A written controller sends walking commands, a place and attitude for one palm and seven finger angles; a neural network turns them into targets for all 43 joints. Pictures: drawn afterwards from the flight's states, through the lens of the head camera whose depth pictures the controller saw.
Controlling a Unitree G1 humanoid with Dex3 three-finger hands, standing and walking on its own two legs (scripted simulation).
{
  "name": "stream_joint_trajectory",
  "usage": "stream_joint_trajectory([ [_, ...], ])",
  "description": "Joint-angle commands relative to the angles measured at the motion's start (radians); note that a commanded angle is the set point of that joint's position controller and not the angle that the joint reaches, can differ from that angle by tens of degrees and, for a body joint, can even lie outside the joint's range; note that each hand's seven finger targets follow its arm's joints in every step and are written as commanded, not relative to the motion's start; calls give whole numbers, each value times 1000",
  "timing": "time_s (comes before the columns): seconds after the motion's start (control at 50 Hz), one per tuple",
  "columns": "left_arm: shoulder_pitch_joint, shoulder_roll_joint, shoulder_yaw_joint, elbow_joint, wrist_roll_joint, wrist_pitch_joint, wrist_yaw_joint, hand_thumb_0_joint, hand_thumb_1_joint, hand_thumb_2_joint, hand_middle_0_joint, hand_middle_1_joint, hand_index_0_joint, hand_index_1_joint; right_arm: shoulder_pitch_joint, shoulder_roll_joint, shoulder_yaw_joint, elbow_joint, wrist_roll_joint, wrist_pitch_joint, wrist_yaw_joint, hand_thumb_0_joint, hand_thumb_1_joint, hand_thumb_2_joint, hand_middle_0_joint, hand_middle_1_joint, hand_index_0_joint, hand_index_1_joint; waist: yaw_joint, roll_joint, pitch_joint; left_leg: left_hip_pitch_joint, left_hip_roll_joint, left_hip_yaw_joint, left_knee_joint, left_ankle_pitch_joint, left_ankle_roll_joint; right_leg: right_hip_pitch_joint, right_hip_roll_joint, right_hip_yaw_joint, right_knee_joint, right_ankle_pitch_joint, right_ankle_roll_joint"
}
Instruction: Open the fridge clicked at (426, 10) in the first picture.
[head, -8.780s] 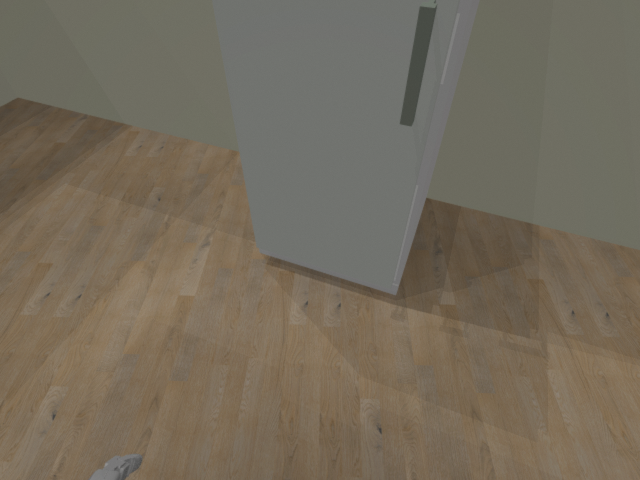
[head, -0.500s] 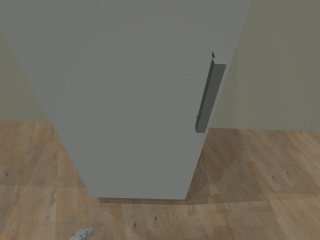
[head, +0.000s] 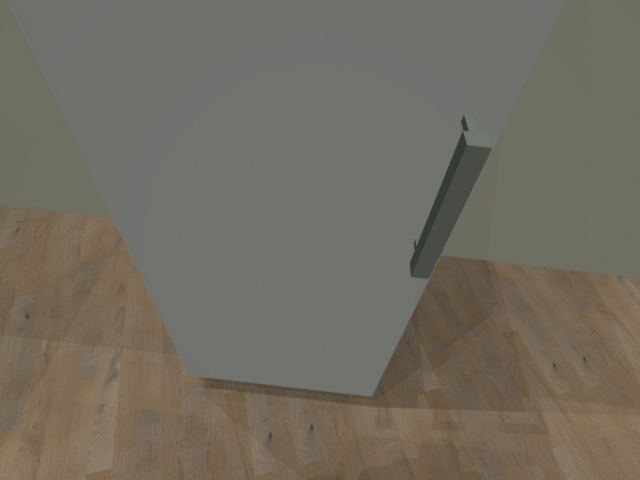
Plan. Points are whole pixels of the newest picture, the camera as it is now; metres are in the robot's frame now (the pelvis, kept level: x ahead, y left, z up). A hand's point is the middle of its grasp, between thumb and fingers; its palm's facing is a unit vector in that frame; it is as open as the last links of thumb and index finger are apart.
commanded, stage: come to a stop and stand still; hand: right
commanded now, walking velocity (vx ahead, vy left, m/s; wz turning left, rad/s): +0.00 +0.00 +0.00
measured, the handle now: (441, 204) +0.44 -0.12 +0.13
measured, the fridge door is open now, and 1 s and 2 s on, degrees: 0 0 0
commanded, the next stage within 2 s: look again from close up in 1.16 s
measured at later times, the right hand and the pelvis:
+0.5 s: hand out of the picture +0.04 -0.14 -0.17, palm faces +0.02 +0.97 -0.23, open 7.3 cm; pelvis +0.03 +0.04 +0.00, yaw -1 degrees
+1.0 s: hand out of the picture +0.03 -0.10 -0.17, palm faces +0.05 +0.98 -0.21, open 7.3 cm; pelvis +0.03 +0.07 +0.00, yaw -2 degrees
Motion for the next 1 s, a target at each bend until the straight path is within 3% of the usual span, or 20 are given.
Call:
stream_joint_trajectory([
  [0.0,25,87,9,-28,-2,-24,5,0,900,900,-200,-300,-200,-300,49,-109,-17,-20,7,-18,-10,0,-900,-900,200,300,200,300,-15,33,21,44,51,-67,-59,61,65,-58,-183,192,-123,81,37],
  [0.12,39,73,6,7,-2,-28,9,0,900,900,-200,-300,-200,-300,38,-106,-17,-9,10,-24,-12,0,-900,-900,200,300,200,300,-12,27,-1,64,58,-68,-60,133,67,-20,-182,171,-95,167,42],
  [0.32,36,59,5,39,-5,-24,13,0,900,900,-200,-300,-200,-300,44,-100,-15,11,10,-31,-14,0,-900,-900,200,300,200,300,-4,49,0,71,63,-78,-84,209,74,13,-182,155,-76,175,51],
  [0.84,39,35,3,79,-6,-16,19,0,900,900,-200,-300,-200,-300,93,-98,-16,48,13,-45,-16,0,-900,-900,200,300,200,300,-9,36,12,125,72,-90,-148,286,85,15,-177,132,-68,121,75],
  [0.98,52,26,3,86,-5,-12,20,0,900,900,-200,-300,-200,-300,96,-96,-19,45,14,-45,-16,0,-900,-900,200,300,200,300,-10,51,26,123,71,-96,-172,228,82,-2,-173,129,-69,83,80],
])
